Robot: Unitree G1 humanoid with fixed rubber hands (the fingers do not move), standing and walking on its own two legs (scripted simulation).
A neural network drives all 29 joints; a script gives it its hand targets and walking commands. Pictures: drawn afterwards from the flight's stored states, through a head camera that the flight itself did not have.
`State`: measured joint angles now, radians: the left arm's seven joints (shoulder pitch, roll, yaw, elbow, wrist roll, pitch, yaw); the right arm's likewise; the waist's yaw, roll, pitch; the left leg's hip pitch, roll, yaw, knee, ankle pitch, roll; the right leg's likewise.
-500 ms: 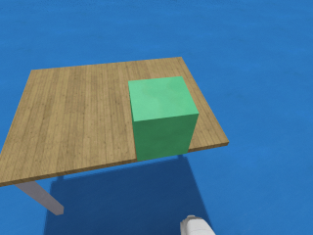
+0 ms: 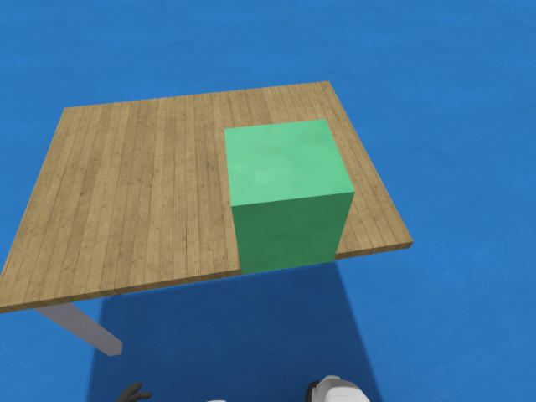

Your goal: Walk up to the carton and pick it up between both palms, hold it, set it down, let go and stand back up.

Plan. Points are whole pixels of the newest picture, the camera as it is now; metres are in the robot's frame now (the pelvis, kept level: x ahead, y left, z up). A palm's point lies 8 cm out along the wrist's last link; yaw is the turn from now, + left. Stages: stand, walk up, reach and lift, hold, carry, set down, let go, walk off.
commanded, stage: walk up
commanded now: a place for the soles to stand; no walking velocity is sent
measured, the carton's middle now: (282, 199) +0.51 -0.02 -0.07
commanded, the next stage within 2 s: none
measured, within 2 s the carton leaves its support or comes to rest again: neither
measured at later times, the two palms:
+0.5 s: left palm out of the picture +0.01 +0.24 -0.12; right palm out of the picture +0.01 -0.23 -0.12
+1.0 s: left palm out of the picture +0.09 +0.23 -0.11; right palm out of the picture -0.08 -0.27 -0.10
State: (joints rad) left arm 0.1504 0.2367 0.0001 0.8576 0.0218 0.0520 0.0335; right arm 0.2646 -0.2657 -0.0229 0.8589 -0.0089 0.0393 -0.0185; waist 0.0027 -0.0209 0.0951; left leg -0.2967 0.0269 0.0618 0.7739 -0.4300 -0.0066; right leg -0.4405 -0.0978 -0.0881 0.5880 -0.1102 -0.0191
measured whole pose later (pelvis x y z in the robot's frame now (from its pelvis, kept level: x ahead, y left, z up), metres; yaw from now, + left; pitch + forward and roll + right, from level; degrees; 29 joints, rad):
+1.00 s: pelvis +0.01 -0.04 +0.02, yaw -3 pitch -2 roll +0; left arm 0.23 0.31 0.00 0.93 0.07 0.03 -0.04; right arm 0.47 -0.19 0.01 1.02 -0.05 -0.04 -0.05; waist -0.05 -0.04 0.06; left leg -0.10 0.11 0.10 0.41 -0.27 -0.04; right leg -0.52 -0.08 0.00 0.91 -0.36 0.05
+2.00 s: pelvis +0.03 -0.08 +0.01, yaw +14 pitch +0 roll +0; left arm 0.25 0.25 -0.02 0.95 0.02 0.04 0.02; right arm 0.33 -0.17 0.00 0.87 -0.02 -0.01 -0.01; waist -0.01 -0.04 0.07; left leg -0.27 -0.02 -0.01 0.55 -0.27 0.01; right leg -0.38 -0.03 0.00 0.77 -0.42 0.00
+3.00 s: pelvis +0.05 -0.08 +0.02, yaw +7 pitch -1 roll +1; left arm 0.29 0.22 -0.05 1.07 0.01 -0.02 0.02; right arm 0.25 -0.22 0.05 1.06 -0.01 -0.01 -0.02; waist 0.01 -0.02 0.02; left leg -0.15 0.03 0.10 0.43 -0.27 0.00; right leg -0.20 0.03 0.07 0.47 -0.26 -0.01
